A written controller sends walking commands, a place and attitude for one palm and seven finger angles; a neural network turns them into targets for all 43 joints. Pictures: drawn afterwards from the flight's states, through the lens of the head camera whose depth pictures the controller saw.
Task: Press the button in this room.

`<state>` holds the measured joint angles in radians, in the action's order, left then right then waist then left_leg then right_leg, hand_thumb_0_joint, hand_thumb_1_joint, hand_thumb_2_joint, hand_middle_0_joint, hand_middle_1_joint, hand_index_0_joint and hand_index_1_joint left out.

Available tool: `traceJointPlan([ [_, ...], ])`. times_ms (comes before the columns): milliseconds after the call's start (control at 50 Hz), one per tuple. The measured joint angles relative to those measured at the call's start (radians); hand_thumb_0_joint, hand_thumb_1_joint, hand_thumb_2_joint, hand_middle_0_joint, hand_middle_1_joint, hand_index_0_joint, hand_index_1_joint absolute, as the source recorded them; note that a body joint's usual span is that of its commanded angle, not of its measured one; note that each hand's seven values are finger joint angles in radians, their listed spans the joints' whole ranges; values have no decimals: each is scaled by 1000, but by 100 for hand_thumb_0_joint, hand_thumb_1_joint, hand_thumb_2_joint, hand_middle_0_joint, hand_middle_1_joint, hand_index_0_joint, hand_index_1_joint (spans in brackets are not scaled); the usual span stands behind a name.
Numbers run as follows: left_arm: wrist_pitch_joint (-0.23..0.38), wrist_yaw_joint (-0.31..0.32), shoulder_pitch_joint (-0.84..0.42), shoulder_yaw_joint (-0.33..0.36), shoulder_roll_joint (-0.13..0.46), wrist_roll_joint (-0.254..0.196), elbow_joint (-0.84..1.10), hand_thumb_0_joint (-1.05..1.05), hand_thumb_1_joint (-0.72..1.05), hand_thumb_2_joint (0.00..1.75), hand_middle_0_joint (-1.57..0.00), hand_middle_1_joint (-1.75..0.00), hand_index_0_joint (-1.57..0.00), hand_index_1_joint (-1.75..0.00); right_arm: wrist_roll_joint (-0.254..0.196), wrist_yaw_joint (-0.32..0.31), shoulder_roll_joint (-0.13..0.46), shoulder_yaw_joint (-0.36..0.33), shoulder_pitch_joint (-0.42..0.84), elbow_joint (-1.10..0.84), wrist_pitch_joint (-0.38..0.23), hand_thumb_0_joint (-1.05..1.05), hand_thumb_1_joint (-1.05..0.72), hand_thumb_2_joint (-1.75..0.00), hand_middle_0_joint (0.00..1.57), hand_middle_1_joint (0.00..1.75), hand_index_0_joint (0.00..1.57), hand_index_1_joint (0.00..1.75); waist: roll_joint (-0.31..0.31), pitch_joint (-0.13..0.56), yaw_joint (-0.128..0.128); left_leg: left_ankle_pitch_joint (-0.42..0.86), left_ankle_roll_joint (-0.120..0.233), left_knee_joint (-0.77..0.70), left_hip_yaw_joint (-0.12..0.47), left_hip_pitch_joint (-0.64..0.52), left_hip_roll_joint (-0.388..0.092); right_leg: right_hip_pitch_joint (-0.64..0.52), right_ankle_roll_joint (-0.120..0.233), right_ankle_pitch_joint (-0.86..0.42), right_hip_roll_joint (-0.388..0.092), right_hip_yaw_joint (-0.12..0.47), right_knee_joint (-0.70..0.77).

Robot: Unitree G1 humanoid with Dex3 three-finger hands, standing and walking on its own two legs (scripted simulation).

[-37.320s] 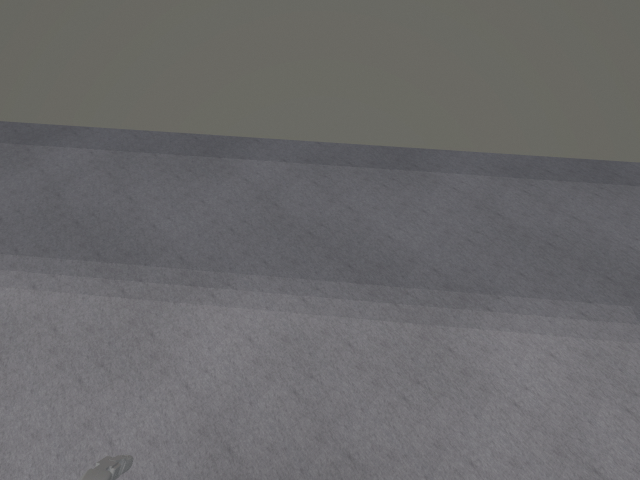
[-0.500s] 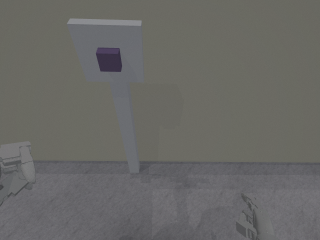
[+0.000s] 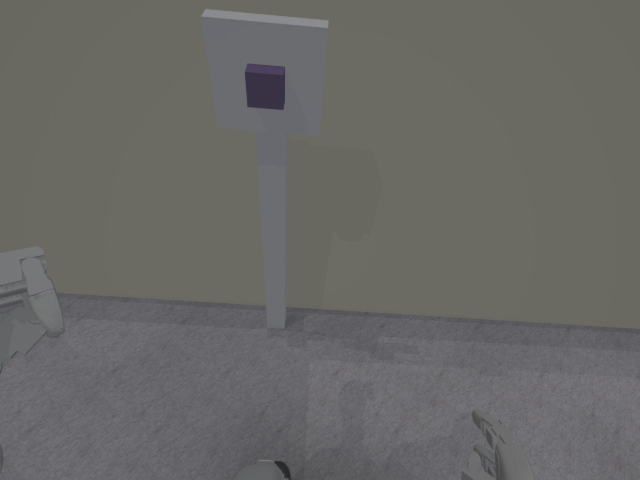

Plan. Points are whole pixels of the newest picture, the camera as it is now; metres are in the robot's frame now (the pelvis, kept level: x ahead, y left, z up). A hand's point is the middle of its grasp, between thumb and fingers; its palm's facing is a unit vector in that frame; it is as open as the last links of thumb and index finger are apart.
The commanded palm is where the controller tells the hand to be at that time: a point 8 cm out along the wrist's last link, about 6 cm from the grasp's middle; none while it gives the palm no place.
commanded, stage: step back with the hand held close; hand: left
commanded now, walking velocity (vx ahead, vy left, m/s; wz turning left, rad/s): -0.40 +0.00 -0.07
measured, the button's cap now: (266, 86) +0.66 +0.13 +0.15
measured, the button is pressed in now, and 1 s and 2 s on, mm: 0 0 0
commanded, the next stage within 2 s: stop stepping back and stand still in 0.12 s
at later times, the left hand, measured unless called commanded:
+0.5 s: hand out of the picture +0.11 +0.24 +0.17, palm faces +0.25 -0.87 -0.42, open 3.1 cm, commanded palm +0.04 +0.29 +0.19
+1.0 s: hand out of the picture +0.03 +0.26 +0.19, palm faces +0.36 -0.85 -0.40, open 3.1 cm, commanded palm -0.04 +0.31 +0.19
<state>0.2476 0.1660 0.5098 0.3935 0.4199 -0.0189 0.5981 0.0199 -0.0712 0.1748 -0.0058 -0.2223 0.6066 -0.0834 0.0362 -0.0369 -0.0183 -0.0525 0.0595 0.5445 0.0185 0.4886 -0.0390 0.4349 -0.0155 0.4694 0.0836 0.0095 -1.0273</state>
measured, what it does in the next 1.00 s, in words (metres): walks backwards: right foot, then left foot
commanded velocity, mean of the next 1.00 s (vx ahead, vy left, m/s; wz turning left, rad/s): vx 0.07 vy -0.03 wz -0.01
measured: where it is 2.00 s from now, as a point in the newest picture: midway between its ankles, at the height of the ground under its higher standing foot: outside the picture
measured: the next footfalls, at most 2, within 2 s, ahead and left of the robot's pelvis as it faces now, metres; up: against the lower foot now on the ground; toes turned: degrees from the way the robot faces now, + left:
right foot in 0.14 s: -0.09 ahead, -0.11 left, +0.00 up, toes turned -5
left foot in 0.34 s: +0.00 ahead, +0.08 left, +0.00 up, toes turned -2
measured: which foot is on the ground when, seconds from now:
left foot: down 0.00-0.14, up 0.16-0.32, down 0.34-0.64, up 0.66-0.88, down 0.90-1.00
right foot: up 0.00-0.12, down 0.14-0.36, up 0.38-0.60, down 0.62-1.00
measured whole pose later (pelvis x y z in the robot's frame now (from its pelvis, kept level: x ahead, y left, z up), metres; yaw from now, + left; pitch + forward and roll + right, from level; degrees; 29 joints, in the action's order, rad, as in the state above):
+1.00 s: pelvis -0.18 +0.03 +0.01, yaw -2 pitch -2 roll +1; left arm 0.21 0.16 0.56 0.36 0.39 -0.01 0.57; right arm 0.02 -0.08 0.18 -0.01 -0.27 0.64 -0.13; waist -0.06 0.04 -0.04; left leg -0.26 -0.02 0.54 -0.04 0.25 -0.05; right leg 0.39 0.01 0.44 0.01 -0.05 -0.84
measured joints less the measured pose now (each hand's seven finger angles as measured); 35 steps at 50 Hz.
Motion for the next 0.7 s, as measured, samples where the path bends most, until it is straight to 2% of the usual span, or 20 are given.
traceJointPlan([
  [40, 10, 1, 26, 21, 13, -11, 8, 2, 89, 90, -131, -150, -131, -150, -2, 19, -17, 4, -3, 1, -8, 1, -90, -90, 20, 30, 20, 30, -7, 23, -2, 28, -6, -53, -8, 8, -10, -52, 10, 34, 6, -22, 30],
  [100, 9, -7, 84, 23, 12, -32, 37, 2, 89, 90, -131, -150, -131, -150, -1, 40, -28, 10, 0, -3, -25, 1, -90, -90, 21, 30, 20, 30, -16, 56, 8, 80, -21, -127, -27, 30, -15, -183, 29, 74, 1, -62, 264],
  [140, 13, -15, 114, 23, 19, -42, 61, 2, 89, 90, -131, -150, -131, -150, 2, 46, -30, 16, 17, -11, -34, 1, -90, -90, 21, 30, 20, 30, -42, 65, 26, 83, -39, -136, -59, 64, -1, -280, 46, 38, -22, -63, 495],
  [160, 20, -21, 114, 12, 12, -40, 64, 2, 89, 90, -131, -150, -131, -150, 1, 47, -23, 17, 37, -5, -33, 1, -90, -90, 21, 30, 20, 30, -40, 53, 42, 26, -59, -89, -64, 92, -4, -280, 50, -67, -26, -54, 545],
  [180, 23, -28, 110, -11, -1, -38, 62, 2, 89, 90, -131, -150, -131, -150, 2, 44, -13, 16, 53, 12, -26, 1, -90, -90, 21, 30, 20, 30, -27, 37, 52, -85, -78, 12, -45, 113, -2, -274, 48, -106, -20, -49, 538],
  [220, 25, -35, 111, -42, -7, -32, 51, 2, 89, 90, -131, -150, -131, -150, 4, 32, -5, 18, 53, 50, -10, 1, -90, -90, 21, 30, 20, 30, -35, 48, 61, -255, -95, 233, -31, 134, 35, -270, 38, -113, -35, -37, 536],
  [260, 14, -42, 120, -40, -10, -23, 37, 2, 88, 90, -131, -150, -131, -150, -3, 21, -8, 22, 37, 60, 12, 1, -90, -90, 21, 30, 20, 30, -67, 73, 64, -289, -97, 320, -50, 96, 59, -266, 28, -116, -61, -19, 549],
  [300, -2, -40, 122, -27, -17, -20, 21, 1, 88, 90, -131, -150, -131, -150, -7, 6, -5, 31, 26, 45, 22, 1, -90, -90, 21, 30, 20, 30, -87, 84, 55, -249, -87, 238, -73, 2, 60, -257, 20, -124, -76, -8, 552],
  [340, -17, -35, 112, -20, -28, -23, 6, 1, 88, 90, -131, -150, -131, -150, -12, -5, 18, 33, 22, 14, 12, 1, -90, -90, 21, 30, 20, 30, -70, 81, 36, -132, -65, 30, -75, -126, 50, -234, 10, -118, -70, -16, 515],
  [380, -34, -27, 72, -21, -23, -21, -22, 1, 88, 90, -131, -150, -131, -150, -15, -4, 18, 18, 40, 4, -5, 1, -90, -90, 21, 30, 20, 30, -92, 48, 21, -169, -10, -24, -86, -151, 79, -191, 4, -100, -92, -3, 433],
  [420, -49, -24, 56, -25, -19, -21, -40, 2, 89, 90, -131, -150, -131, -150, -15, 7, 14, 15, 52, -10, -20, 1, -90, -90, 20, 30, 20, 30, -107, 14, 20, -145, 17, -47, -103, -170, 87, -163, 4, -50, -88, 17, 389],
  [500, -67, -26, 106, -34, -8, -21, 16, 2, 89, 90, -131, -150, -131, -150, -7, 23, 2, 24, 31, -36, -49, 1, -90, -90, 20, 30, 20, 30, -96, 5, -9, -67, 15, -128, -93, -205, 76, -138, 6, -34, -60, -6, 366],
  [560, -51, -22, 175, -27, 5, -14, 64, 2, 89, 90, -130, -150, -131, -150, -7, 27, -3, 28, -6, -45, -42, 1, -90, -90, 20, 30, 20, 30, -81, 39, -13, -48, 2, -157, -85, -204, 67, -176, 16, -43, -58, -54, 443],
  [600, -46, -19, 196, -20, 11, -9, 59, 2, 89, 90, -131, -150, -131, -150, -8, 22, -2, 22, -29, -45, -27, 1, -90, -90, 20, 30, 20, 30, -65, 68, -10, -89, -13, -142, -81, -180, 68, -222, 30, -22, -55, -85, 497],
  [640, -48, -19, 184, -21, 5, -5, 30, 2, 89, 90, -131, -150, -131, -150, -9, 15, 9, 11, -33, -37, -9, 1, -90, -90, 21, 30, 20, 30, -35, 79, 0, -200, -35, -65, -75, -127, 62, -240, 63, -55, -43, -97, 555],
  [660, -51, -21, 173, -22, 1, -6, 15, 2, 89, 90, -131, -150, -131, -150, -10, 12, 14, 6, -29, -24, 3, 1, -90, -90, 21, 30, 20, 30, -27, 78, 10, -260, -46, 33, -68, -84, 62, -231, 78, -100, -42, -98, 560],
  [700, -56, -25, 147, -22, -13, -11, -11, 2, 88, 90, -131, -150, -131, -150, -10, 12, 21, 0, -23, 14, 21, 1, -90, -90, 21, 30, 20, 30, -45, 78, 42, -296, -61, 289, -59, -3, 76, -215, 95, -208, -60, -84, 562],
])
